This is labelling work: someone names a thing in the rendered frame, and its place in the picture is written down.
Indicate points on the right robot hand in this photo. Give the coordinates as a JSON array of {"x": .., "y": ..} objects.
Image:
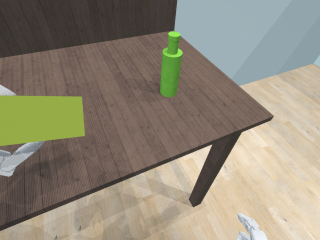
[{"x": 252, "y": 228}]

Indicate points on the sponge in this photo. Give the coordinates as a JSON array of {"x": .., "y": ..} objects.
[{"x": 27, "y": 119}]

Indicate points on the table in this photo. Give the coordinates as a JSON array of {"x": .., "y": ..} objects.
[{"x": 109, "y": 52}]

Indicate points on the left robot hand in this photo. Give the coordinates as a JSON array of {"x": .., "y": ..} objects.
[{"x": 9, "y": 162}]

